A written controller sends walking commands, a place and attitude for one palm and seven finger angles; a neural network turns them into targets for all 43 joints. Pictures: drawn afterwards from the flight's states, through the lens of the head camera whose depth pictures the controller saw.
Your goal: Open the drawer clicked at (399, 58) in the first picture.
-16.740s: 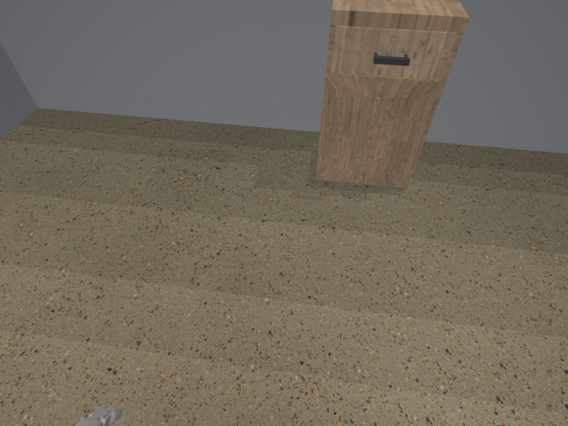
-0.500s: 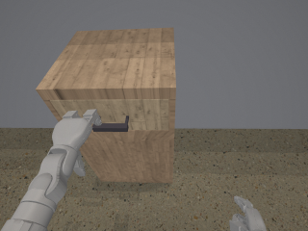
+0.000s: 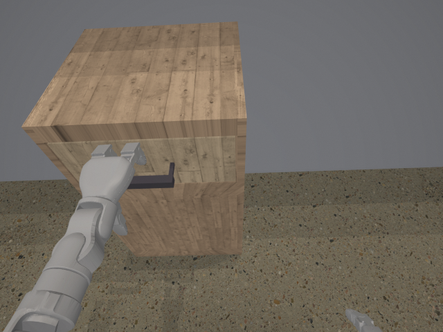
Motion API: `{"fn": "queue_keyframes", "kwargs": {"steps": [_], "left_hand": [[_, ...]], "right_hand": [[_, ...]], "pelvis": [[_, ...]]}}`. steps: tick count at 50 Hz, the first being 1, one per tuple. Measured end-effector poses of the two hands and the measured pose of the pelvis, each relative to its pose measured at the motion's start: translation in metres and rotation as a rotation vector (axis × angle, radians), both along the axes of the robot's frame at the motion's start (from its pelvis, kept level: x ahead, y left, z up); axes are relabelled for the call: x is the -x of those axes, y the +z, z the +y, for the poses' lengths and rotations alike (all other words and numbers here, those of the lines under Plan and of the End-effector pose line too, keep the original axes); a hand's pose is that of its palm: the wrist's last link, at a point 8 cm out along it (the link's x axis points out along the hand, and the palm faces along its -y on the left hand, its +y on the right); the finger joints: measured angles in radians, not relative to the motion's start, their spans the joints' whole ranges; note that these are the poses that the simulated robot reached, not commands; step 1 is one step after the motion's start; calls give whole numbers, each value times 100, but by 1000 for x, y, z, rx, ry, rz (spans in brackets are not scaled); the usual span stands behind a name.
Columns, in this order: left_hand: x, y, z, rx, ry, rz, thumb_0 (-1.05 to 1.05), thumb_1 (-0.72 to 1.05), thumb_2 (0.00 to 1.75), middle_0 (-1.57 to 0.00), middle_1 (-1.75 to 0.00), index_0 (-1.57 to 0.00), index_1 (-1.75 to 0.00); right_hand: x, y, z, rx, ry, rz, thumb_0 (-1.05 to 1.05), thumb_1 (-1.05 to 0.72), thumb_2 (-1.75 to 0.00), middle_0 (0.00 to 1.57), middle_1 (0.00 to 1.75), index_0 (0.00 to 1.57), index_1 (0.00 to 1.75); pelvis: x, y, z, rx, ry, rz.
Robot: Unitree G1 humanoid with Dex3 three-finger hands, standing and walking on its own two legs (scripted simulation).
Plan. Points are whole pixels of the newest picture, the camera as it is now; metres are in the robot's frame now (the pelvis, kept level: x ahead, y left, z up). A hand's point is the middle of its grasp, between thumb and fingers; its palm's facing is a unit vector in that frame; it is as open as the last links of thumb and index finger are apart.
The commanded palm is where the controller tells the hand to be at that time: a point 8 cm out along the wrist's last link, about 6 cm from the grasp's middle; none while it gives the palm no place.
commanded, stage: move the hooked fingers above the handle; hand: left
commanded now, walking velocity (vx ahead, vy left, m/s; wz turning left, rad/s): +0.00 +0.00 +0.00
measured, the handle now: (148, 174) +0.47 +0.23 -0.07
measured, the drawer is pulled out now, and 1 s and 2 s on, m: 0.00 0.00 0.00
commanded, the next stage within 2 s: none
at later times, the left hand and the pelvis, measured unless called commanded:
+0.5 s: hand (126, 183) +0.39 +0.23 +0.01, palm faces +0.02 -0.01 -1.00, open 13.8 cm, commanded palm +0.37 +0.23 +0.07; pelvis -0.01 +0.01 -0.01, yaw +0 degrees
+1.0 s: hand (141, 176) +0.43 +0.22 -0.01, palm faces -0.02 +0.01 -1.00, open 13.7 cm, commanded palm +0.40 +0.23 +0.05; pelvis -0.02 +0.00 -0.02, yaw -2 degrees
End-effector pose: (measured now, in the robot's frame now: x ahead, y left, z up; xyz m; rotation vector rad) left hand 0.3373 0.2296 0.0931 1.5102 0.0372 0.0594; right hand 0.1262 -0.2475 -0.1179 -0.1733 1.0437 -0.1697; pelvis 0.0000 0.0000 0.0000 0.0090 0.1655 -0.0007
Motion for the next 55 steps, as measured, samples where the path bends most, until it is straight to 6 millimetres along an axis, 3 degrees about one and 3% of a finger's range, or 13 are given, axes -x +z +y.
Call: {"fn": "queue_keyframes", "kwargs": {"steps": [8, 18, 23, 29, 35, 39, 46, 55], "left_hand": [[-7, -8, 18, -11, 87, 49, -1, -48, 30, -31, -120, -32, -120], [-12, -26, -5, 6, -40, 48, -1, -49, 30, -32, -120, -32, -120], [-26, -25, -1, -32, -8, -5, 0, -49, 30, -32, -120, -32, -120], [-36, -31, 7, -63, 80, 57, -1, -48, 30, -31, -120, -31, -120], [-48, -45, -10, -36, 8, 137, -1, -49, 30, -32, -120, -32, -120], [-60, -45, -23, -22, -67, 79, -1, -49, 30, -32, -120, -32, -120], [-72, -47, -25, -37, -33, -19, 0, -48, 30, -36, -125, -32, -121], [-60, -51, 11, -63, 130, 123, 0, -48, 30, -33, -122, -32, -121]], "right_hand": [[13, -2, 4, -10, -25, 34, 1, -91, -90, 20, 30, 20, 30], [17, -1, -1, 32, -18, 40, 1, -91, -90, 20, 30, 20, 30], [26, -7, -2, 29, -31, 50, 1, -91, -90, 20, 30, 20, 30], [48, -14, -4, 11, -60, 98, 1, -91, -90, 20, 30, 20, 30], [75, -15, -12, 39, -93, 153, 1, -91, -90, 20, 30, 20, 30], [94, -18, -19, 63, -120, 187, 1, -91, -90, 20, 30, 20, 30], [120, -29, -24, 52, -148, 258, 1, -91, -90, 20, 30, 20, 30], [122, -23, -16, 25, -175, 246, 1, -91, -90, 20, 30, 20, 30]], "pelvis": [[-4, 0, 5, 5, -7, 16], [3, -5, 8, 10, 5, 30], [9, -10, 6, 12, 3, 54], [12, -11, 4, 12, 1, 70], [14, -12, 2, 12, 2, 81], [16, -17, 1, 14, -3, 110], [19, -25, 1, 13, -19, 154], [19, -16, 1, 10, -26, 126]]}}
